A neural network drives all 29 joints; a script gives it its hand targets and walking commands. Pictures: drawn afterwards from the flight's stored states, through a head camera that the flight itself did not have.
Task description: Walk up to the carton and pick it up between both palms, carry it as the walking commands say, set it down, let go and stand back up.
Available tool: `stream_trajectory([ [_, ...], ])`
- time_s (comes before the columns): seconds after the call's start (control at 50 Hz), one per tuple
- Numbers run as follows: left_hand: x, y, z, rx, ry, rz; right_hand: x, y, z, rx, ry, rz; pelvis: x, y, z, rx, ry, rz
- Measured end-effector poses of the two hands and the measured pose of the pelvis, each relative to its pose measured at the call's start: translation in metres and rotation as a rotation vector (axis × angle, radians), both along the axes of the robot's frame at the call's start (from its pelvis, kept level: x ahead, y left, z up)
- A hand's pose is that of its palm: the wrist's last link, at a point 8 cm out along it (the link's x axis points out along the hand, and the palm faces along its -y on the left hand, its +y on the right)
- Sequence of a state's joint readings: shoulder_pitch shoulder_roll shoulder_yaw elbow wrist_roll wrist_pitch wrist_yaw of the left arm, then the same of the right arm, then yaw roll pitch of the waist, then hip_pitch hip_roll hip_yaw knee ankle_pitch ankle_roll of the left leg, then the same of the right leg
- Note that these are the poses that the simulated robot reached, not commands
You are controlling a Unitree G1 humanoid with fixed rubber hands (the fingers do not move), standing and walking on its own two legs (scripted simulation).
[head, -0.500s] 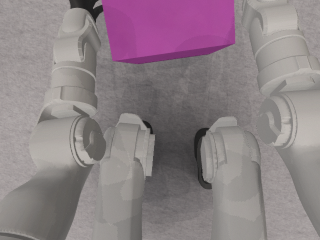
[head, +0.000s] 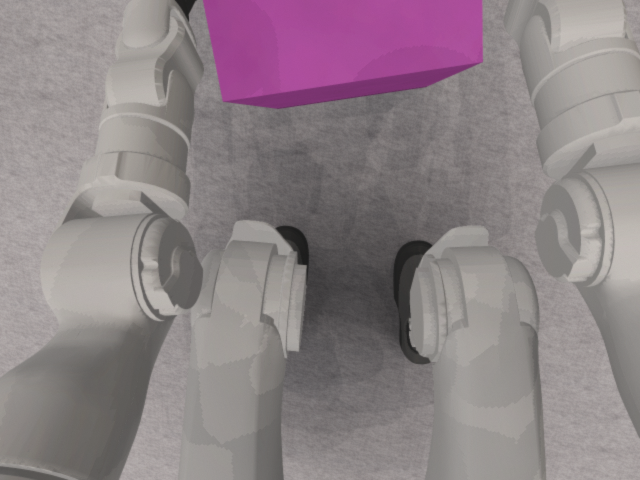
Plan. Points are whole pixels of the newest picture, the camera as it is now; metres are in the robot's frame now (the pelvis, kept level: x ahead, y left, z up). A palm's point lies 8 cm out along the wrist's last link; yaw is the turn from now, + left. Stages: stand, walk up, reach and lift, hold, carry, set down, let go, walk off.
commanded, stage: set down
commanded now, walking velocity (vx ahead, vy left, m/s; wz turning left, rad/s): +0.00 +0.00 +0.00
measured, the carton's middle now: out of the picture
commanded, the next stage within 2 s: let go in 1.64 s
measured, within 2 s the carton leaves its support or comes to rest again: neither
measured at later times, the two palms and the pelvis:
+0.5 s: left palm out of the picture +0.54 +0.20 -0.14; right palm out of the picture +0.58 -0.17 -0.14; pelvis +0.00 +0.00 +0.01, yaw +0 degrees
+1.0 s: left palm out of the picture +0.54 +0.20 +0.01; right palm out of the picture +0.58 -0.18 +0.01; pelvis +0.01 +0.00 +0.12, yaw +0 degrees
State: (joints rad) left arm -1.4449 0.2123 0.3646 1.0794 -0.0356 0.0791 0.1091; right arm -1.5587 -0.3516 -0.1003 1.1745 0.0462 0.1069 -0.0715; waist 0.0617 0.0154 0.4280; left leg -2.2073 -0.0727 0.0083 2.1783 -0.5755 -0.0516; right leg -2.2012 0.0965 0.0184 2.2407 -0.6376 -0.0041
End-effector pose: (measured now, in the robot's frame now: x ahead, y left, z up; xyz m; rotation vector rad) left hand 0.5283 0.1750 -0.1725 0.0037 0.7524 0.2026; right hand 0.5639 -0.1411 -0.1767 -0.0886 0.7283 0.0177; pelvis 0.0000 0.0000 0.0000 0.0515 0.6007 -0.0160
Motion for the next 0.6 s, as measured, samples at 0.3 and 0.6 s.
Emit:
stream_trajectory([
  [0.3,0.001,0.028,0.005,0.031,-0.006,0.026,0.006,-0.029,0.006,-0.028,-0.003,-0.041,0.001,0.003,-0.001,-0.004,0.049,0.0],
  [0.6,0.012,0.026,0.065,0.033,-0.096,0.039,0.018,-0.026,0.065,-0.031,-0.081,-0.045,0.002,0.005,0.022,-0.012,0.095,0.007],
])
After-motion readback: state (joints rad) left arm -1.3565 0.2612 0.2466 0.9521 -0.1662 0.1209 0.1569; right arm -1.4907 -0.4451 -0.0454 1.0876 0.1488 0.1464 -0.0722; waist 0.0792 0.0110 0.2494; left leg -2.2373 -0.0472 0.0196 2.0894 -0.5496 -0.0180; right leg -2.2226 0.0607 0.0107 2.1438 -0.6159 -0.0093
